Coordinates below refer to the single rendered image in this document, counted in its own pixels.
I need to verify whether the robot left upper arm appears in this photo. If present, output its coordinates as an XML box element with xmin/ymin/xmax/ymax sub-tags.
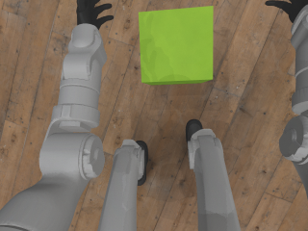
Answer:
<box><xmin>0</xmin><ymin>132</ymin><xmax>105</xmax><ymax>231</ymax></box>

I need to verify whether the right robot forearm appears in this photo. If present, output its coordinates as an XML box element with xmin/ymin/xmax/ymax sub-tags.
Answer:
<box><xmin>291</xmin><ymin>4</ymin><xmax>308</xmax><ymax>116</ymax></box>

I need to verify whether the right robot thigh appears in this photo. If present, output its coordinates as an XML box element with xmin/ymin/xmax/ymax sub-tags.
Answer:
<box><xmin>187</xmin><ymin>135</ymin><xmax>242</xmax><ymax>231</ymax></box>

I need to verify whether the robot right upper arm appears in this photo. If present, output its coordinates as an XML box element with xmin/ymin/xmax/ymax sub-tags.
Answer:
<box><xmin>279</xmin><ymin>114</ymin><xmax>308</xmax><ymax>200</ymax></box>

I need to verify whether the right robot hand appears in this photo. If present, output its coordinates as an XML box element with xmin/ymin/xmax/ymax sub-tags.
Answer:
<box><xmin>265</xmin><ymin>0</ymin><xmax>308</xmax><ymax>23</ymax></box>

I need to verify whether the left robot hand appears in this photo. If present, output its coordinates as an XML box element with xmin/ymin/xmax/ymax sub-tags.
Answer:
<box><xmin>76</xmin><ymin>0</ymin><xmax>114</xmax><ymax>30</ymax></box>

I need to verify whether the left robot shin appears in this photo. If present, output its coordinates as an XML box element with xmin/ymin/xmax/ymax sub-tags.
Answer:
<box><xmin>113</xmin><ymin>139</ymin><xmax>142</xmax><ymax>180</ymax></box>

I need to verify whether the carton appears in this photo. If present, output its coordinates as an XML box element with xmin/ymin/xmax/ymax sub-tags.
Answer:
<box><xmin>139</xmin><ymin>6</ymin><xmax>214</xmax><ymax>86</ymax></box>

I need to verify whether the left robot forearm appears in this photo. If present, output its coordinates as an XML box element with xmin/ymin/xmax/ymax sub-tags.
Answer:
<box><xmin>38</xmin><ymin>23</ymin><xmax>108</xmax><ymax>171</ymax></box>

